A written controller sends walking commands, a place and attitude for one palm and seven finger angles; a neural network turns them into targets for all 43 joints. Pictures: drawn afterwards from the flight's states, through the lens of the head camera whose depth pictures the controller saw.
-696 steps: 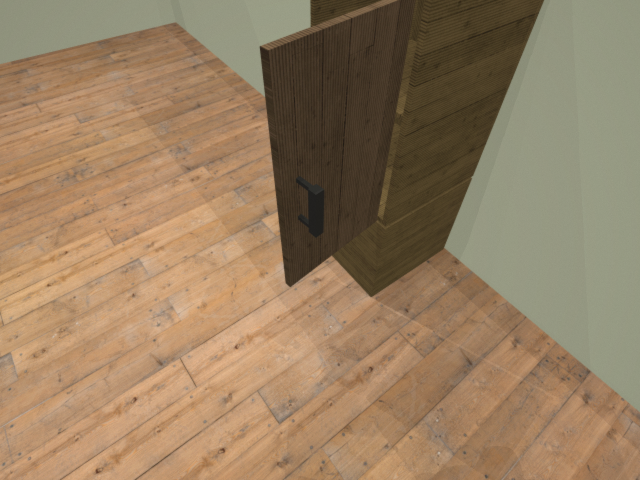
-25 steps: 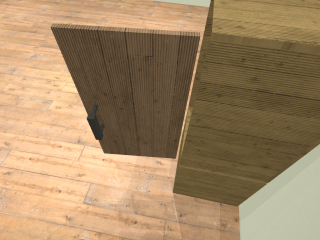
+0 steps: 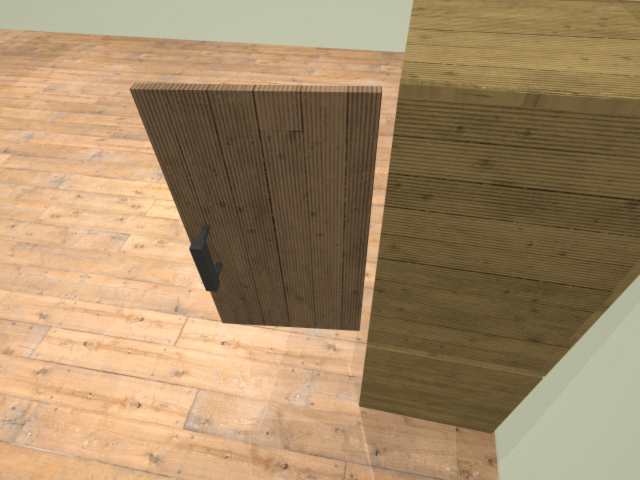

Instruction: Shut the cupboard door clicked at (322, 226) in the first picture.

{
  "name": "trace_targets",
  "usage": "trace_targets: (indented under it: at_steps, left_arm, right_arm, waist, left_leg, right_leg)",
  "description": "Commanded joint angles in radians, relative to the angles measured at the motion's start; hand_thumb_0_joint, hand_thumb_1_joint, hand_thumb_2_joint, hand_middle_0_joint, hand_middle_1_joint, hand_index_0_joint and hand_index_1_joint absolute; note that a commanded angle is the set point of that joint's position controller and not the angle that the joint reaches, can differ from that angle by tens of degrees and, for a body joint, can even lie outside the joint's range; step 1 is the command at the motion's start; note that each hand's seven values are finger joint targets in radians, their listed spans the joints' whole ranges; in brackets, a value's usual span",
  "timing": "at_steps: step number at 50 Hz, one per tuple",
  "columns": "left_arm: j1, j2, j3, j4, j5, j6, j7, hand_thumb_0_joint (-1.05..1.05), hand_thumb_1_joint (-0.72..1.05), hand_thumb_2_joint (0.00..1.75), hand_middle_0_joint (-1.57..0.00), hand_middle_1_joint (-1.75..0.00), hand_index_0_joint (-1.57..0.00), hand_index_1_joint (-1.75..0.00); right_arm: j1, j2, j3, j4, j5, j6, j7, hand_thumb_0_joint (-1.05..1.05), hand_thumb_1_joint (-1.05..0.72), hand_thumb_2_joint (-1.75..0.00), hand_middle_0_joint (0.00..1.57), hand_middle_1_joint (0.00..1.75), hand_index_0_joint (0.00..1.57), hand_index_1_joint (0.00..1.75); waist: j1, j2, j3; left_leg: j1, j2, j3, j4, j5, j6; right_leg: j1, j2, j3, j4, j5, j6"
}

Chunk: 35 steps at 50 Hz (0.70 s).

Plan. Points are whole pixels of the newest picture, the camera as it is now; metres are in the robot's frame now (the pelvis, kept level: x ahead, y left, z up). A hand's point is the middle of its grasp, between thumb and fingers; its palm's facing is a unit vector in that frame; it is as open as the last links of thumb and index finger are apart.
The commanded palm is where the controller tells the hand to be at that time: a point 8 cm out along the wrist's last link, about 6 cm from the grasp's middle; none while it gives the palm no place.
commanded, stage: come to a stop and stand still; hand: left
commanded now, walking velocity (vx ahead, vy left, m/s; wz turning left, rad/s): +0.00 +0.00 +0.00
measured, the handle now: (208, 258) +0.50 +0.24 -0.07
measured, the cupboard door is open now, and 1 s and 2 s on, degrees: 98 98 98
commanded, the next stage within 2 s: look again from close up in 0.16 s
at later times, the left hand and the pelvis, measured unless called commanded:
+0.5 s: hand out of the picture +0.02 +0.19 -0.17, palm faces -0.01 -0.98 -0.19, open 7.3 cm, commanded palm none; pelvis +0.02 +0.02 +0.00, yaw +0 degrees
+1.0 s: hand (171, 422) +0.20 +0.21 -0.04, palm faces +0.24 -0.96 -0.11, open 7.1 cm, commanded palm +0.12 +0.25 -0.07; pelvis +0.02 +0.02 -0.02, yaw +6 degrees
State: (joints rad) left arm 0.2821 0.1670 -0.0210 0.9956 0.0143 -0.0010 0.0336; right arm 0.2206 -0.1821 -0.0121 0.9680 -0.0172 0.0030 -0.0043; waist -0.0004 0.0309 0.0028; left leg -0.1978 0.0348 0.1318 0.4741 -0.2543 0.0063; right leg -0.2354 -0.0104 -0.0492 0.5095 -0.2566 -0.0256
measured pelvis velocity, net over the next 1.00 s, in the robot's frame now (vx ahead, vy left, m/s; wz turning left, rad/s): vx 0.02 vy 0.02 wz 0.11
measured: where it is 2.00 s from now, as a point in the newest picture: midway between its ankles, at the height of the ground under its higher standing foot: outside the picture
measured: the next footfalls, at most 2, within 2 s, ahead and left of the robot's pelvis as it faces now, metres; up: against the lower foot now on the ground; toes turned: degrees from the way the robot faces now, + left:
none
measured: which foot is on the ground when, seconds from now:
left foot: down 0.00-1.00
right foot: down 0.00-1.00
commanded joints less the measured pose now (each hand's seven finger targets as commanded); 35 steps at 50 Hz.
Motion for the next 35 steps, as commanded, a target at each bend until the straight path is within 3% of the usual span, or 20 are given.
trace_targets:
  at_steps: [1, 7, 14, 28, 35]
  left_arm:
    - [0.004, 0.141, 0.034, -0.048, -0.002, -0.018, 0.002, 0.0, 0.9, 0.9, -0.2, -0.3, -0.2, -0.3]
    - [0.021, 0.131, 0.026, -0.008, -0.006, -0.024, -0.002, 0.0, 0.9, 0.9, -0.2, -0.3, -0.2, -0.3]
    - [0.042, 0.114, 0.018, 0.043, -0.008, -0.029, 0.0, 0.0, 0.9, 0.9, -0.2, -0.3, -0.2, -0.3]
    - [0.063, 0.079, 0.015, 0.095, -0.006, -0.024, 0.008, 0.0, 0.9, 0.9, -0.2, -0.3, -0.2, -0.3]
    - [0.063, 0.08, 0.018, 0.097, -0.003, -0.025, 0.009, 0.0, 0.9, 0.9, -0.2, -0.3, -0.2, -0.3]
  right_arm:
    - [0.086, -0.092, -0.003, -0.003, -0.007, -0.011, -0.003, 0.0, -0.9, -0.9, 0.2, 0.3, 0.2, 0.3]
    - [0.103, -0.091, 0.011, 0.043, -0.002, -0.029, -0.008, 0.0, -0.9, -0.9, 0.2, 0.3, 0.2, 0.3]
    - [0.14, -0.077, 0.019, 0.108, 0.005, -0.038, -0.015, 0.0, -0.9, -0.9, 0.2, 0.3, 0.2, 0.3]
    - [0.14, -0.062, 0.014, 0.152, 0.007, -0.044, -0.028, 0.0, -0.9, -0.9, 0.2, 0.3, 0.2, 0.3]
    - [0.123, -0.066, 0.012, 0.153, 0.007, -0.044, -0.03, 0.0, -0.9, -0.9, 0.2, 0.3, 0.2, 0.3]
  waist:
    - [-0.017, -0.048, 0.081]
    - [-0.001, -0.022, 0.065]
    - [0.006, -0.035, 0.042]
    - [0.003, -0.014, 0.051]
    - [0.003, -0.039, 0.054]
  left_leg:
    - [-0.014, 0.058, -0.106, -0.121, -0.086, 0.024]
    - [-0.044, 0.073, -0.124, -0.158, -0.045, 0.025]
    - [-0.025, 0.087, -0.117, -0.156, 0.043, 0.027]
    - [0.036, 0.095, -0.108, -0.142, 0.178, 0.032]
    - [0.057, 0.093, -0.109, -0.141, 0.223, 0.035]
  right_leg:
    - [-0.107, -0.093, 0.163, -0.202, -0.197, -0.025]
    - [-0.023, -0.095, 0.135, -0.17, -0.064, -0.025]
    - [0.043, -0.099, 0.111, -0.142, 0.078, -0.023]
    - [0.039, -0.095, 0.093, -0.11, 0.187, -0.012]
    - [0.043, -0.1, 0.09, -0.11, 0.221, -0.009]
